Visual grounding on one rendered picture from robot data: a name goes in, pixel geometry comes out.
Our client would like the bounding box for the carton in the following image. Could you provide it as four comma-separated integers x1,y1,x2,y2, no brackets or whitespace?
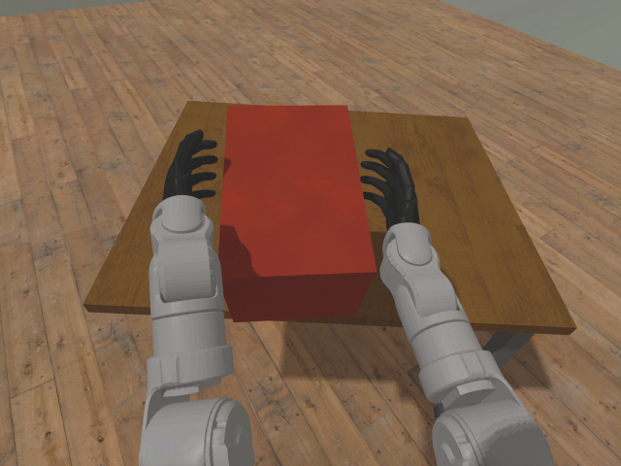
218,105,376,322

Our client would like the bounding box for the robot right upper arm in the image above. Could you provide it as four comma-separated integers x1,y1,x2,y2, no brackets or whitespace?
432,399,553,466

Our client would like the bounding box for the table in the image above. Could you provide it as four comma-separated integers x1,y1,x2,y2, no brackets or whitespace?
83,101,577,419

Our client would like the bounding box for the robot left forearm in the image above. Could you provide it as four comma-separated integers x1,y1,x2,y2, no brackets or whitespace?
139,195,234,466

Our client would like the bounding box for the right robot hand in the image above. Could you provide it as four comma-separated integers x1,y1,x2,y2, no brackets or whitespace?
360,148,420,231

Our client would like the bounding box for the robot left upper arm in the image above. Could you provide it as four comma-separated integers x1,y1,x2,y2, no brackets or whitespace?
140,397,255,466

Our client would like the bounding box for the robot right forearm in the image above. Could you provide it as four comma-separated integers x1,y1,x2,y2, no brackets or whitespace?
379,222,554,466

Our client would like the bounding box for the left robot hand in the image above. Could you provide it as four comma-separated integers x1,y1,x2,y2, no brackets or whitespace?
163,129,218,200

